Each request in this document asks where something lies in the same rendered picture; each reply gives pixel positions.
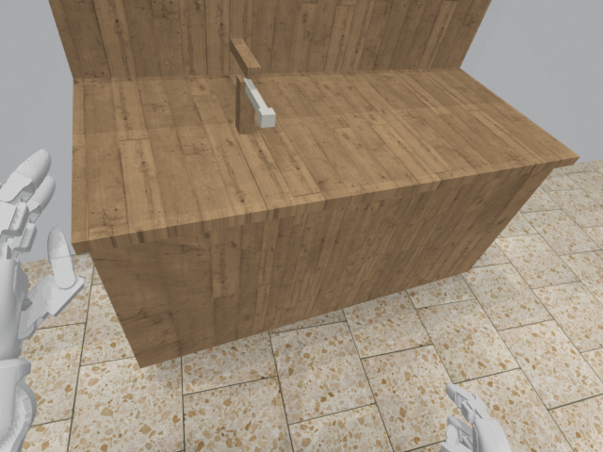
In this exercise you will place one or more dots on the counter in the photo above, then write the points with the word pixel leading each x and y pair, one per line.
pixel 388 167

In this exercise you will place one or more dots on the robot right hand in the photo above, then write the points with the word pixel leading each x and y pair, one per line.
pixel 486 434

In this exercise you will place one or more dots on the robot left hand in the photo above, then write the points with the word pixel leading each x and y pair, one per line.
pixel 23 197

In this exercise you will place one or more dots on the robot left forearm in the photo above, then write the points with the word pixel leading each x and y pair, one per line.
pixel 18 404

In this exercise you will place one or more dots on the tap lever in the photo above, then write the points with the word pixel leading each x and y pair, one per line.
pixel 266 116

